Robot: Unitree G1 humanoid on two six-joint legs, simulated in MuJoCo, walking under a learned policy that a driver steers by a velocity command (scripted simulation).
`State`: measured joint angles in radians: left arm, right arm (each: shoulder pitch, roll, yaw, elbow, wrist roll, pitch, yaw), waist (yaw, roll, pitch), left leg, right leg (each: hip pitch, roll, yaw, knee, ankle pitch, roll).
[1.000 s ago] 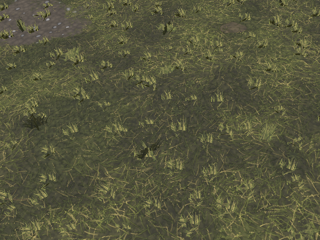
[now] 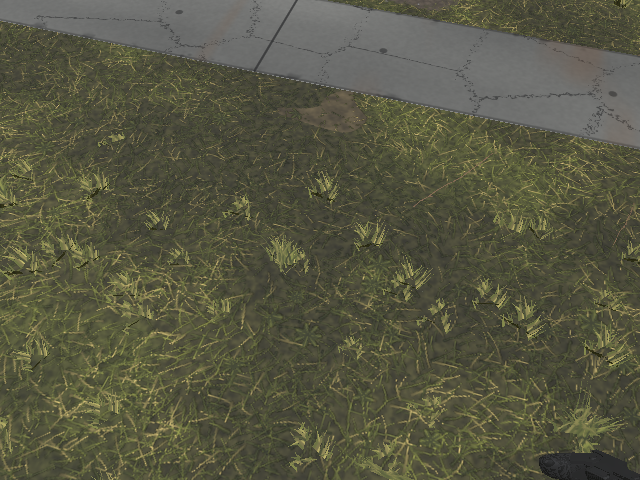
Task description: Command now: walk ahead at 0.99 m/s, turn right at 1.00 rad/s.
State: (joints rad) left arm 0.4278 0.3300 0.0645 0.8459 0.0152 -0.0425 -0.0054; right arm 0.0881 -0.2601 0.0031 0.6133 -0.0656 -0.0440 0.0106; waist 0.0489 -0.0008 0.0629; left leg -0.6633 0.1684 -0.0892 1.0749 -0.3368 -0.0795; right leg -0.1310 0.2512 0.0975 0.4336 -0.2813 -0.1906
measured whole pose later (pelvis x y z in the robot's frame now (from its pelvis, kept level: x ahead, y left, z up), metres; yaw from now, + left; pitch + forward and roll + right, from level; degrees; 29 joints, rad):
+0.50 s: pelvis +0.42 +0.04 +0.01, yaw -21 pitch +1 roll +2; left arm -0.03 0.33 0.03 0.65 -0.01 -0.05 -0.05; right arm 0.38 -0.34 -0.07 0.82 0.03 -0.09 -0.02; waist -0.12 -0.02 0.11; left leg -0.03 0.00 0.14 0.33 -0.32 -0.01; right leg -0.61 0.02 0.04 0.64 -0.04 -0.04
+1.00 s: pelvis +0.59 +0.00 +0.00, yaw -24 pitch -1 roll -1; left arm 0.14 0.23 0.03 0.87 0.01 0.01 0.01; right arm 0.17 -0.26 0.00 0.80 -0.03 0.00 -0.02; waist 0.01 0.01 0.03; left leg -0.27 0.04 -0.01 0.57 -0.28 -0.03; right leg -0.30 0.06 0.06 0.52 -0.20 -0.01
